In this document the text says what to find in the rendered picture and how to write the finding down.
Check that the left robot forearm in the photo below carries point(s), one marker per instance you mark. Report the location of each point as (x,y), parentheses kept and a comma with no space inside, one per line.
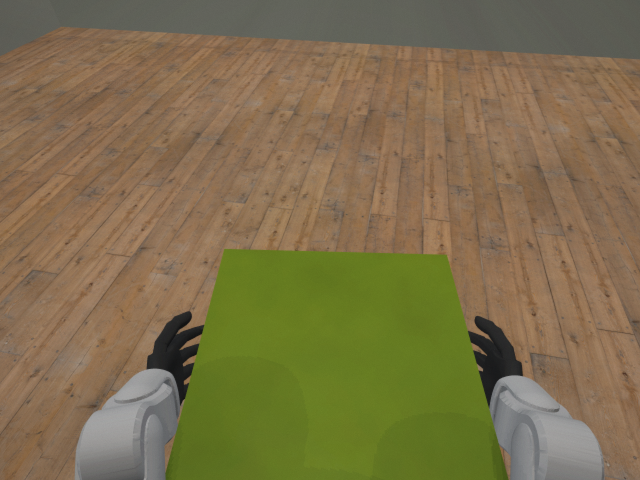
(126,439)

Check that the right robot forearm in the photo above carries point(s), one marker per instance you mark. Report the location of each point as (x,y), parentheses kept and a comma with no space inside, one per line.
(541,437)

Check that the left robot hand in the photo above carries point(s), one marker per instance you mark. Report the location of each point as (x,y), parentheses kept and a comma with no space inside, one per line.
(167,354)

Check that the carton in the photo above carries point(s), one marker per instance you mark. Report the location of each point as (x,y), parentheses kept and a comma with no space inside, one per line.
(317,365)

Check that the right robot hand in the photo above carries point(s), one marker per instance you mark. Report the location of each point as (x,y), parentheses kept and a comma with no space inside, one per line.
(500,360)

